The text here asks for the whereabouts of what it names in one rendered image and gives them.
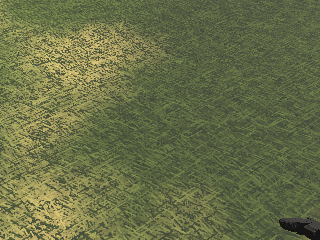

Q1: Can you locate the robot right hand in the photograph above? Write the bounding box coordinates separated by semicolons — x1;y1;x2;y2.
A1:
279;217;320;240

